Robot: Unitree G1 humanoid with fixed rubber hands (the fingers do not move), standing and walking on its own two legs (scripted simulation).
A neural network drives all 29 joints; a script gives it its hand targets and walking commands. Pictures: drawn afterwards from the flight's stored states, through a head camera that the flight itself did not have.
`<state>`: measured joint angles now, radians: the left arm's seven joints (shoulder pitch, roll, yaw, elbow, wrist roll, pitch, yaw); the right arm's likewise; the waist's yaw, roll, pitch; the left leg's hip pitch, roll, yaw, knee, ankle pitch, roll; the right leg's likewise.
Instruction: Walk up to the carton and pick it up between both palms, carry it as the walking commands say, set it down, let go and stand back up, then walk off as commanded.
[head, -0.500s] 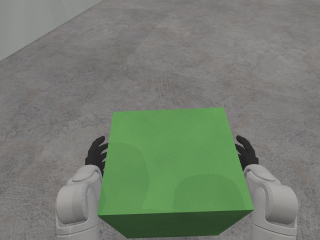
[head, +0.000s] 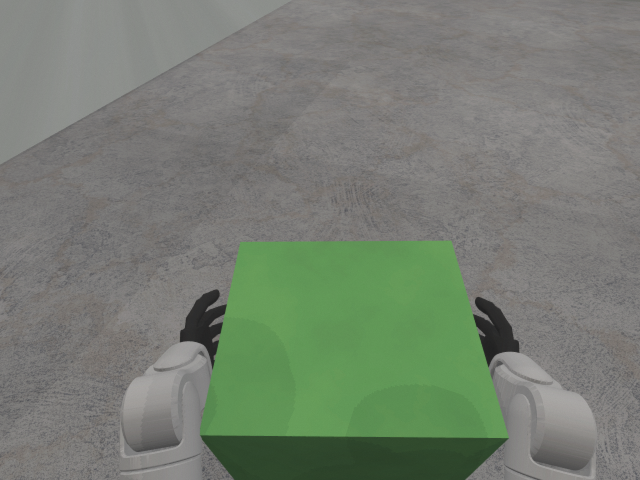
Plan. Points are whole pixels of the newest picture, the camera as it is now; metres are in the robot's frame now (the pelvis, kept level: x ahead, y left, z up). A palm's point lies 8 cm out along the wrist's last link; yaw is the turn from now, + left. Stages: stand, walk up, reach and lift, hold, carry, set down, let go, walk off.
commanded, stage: carry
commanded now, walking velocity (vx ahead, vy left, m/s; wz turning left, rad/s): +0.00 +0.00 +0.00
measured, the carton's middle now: (345, 381) +0.24 -0.02 +0.02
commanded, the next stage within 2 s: none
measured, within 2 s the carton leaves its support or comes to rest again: neither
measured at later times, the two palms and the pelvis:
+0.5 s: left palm (138, 415) +0.19 +0.19 +0.09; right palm (466, 398) +0.19 -0.14 +0.08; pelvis -0.06 +0.02 +0.01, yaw +1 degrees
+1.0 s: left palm (186, 433) +0.17 +0.15 +0.07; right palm (517, 423) +0.16 -0.19 +0.07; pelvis -0.08 -0.02 +0.00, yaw +1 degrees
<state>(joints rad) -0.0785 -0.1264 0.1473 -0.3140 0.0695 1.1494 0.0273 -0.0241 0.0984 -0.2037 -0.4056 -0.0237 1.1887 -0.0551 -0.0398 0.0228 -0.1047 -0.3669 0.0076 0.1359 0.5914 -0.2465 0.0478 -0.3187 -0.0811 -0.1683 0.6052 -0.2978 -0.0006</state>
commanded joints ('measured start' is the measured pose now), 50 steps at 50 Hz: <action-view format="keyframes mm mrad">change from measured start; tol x8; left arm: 1 -467 -751 -708 -122 -285 21 -191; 14 -585 -820 -777 -145 -396 6 -225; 24 -523 -788 -720 -61 -343 -3 -223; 43 -645 -787 -705 -70 -328 16 -200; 50 -579 -778 -607 105 -230 -48 -188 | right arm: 1 -591 772 830 -13 352 4 271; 33 -672 794 812 -40 295 -24 237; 48 -742 784 734 33 311 -33 258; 50 -708 776 678 139 244 -75 258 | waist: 1 45 92 -211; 26 57 44 -219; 38 37 -152 -205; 43 25 -46 -113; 47 38 252 -138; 50 62 113 -231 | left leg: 1 85 254 -331 -231 247 33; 10 52 245 -280 -379 -252 10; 26 -32 140 -170 -399 -304 -62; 30 -21 83 -122 -299 -279 -62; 35 165 21 -47 -8 -60 -26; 40 235 -7 -23 188 -125 -8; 43 158 23 -102 29 -144 0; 46 -100 195 -397 -393 -573 41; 47 -193 254 -435 -494 -578 53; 50 -123 195 -264 -393 -329 -2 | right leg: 1 21 -30 43 39 -70 44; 26 169 75 -13 -106 -131 -5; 39 -287 -150 183 -430 -466 -34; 44 -252 -73 122 -241 -406 -24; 47 51 95 39 226 -137 6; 50 123 71 80 79 -26 -14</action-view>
